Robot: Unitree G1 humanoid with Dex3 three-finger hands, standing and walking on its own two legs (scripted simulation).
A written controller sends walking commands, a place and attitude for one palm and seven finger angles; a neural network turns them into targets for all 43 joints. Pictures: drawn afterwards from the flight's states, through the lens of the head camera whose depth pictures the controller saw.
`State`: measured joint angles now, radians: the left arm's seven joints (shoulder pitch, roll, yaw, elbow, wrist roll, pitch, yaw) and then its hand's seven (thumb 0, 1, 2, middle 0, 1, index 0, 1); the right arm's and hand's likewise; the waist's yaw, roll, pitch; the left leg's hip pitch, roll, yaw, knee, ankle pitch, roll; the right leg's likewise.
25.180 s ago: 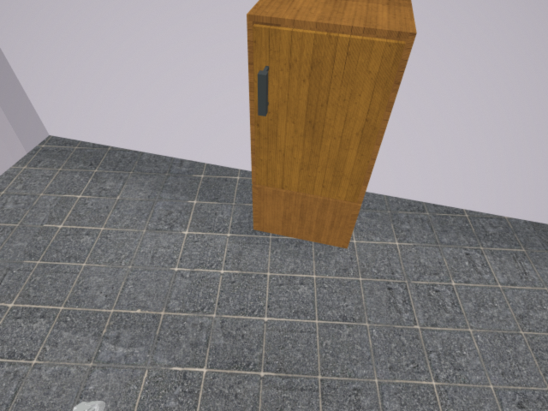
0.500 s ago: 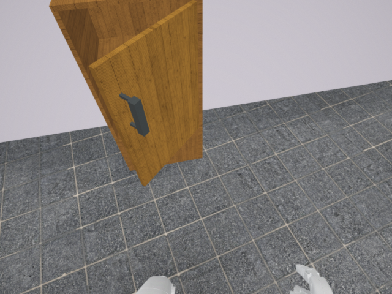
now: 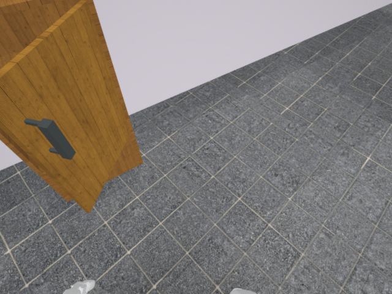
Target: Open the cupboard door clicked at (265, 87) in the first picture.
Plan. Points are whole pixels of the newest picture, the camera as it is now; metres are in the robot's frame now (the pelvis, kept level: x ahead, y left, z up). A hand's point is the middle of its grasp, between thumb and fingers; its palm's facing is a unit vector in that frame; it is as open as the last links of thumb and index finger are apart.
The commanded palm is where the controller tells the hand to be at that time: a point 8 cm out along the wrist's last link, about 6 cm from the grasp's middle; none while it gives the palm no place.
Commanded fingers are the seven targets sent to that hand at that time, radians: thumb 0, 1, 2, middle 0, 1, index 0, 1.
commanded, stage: walk to a spot facing it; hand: left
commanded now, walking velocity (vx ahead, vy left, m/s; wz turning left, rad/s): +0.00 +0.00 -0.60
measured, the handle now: (50, 138) +0.44 +0.39 -0.01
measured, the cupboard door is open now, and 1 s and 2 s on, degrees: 43 43 43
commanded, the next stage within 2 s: none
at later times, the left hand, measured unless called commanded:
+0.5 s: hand (133, 274) +0.17 +0.16 -0.15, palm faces -0.27 -0.94 -0.19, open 7.4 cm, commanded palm none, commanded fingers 0.00 0.90 0.90 -0.20 -0.30 -0.20 -0.30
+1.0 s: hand (158, 251) +0.23 +0.11 -0.18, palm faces -0.49 -0.85 -0.18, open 7.4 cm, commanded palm none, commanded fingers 0.00 0.90 0.90 -0.20 -0.30 -0.20 -0.30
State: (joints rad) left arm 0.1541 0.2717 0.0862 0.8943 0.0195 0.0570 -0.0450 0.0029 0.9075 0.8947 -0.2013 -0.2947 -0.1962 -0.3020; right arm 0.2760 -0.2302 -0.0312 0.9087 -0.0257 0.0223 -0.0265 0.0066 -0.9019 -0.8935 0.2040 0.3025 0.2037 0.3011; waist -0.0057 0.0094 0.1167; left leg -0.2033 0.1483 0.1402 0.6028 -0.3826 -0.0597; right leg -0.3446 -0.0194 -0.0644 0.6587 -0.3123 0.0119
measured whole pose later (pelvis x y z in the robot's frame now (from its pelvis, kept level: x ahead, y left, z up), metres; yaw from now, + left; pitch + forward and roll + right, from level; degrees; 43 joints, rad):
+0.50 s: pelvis +0.01 -0.01 +0.01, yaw -18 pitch +1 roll -1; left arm 0.14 0.23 0.09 0.88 0.02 0.07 -0.04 0.00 0.91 0.89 -0.20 -0.29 -0.20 -0.30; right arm 0.28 -0.18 -0.02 0.91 -0.04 0.00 -0.03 0.01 -0.90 -0.89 0.20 0.30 0.20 0.30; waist -0.01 -0.01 0.08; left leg -0.26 0.13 0.13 0.52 -0.27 -0.04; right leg -0.45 -0.01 -0.05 0.93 -0.46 0.04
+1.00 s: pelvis +0.14 -0.06 +0.00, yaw -36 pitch +0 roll +0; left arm 0.36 0.22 0.09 1.02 0.02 0.01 -0.03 0.00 0.90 0.89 -0.21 -0.30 -0.20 -0.30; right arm 0.15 -0.21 -0.03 0.85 -0.03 -0.07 0.00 0.01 -0.91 -0.89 0.20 0.30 0.20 0.30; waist 0.04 -0.04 0.05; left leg -0.38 0.07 0.08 0.63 -0.23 0.00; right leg -0.28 0.04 0.07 0.93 -0.50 -0.03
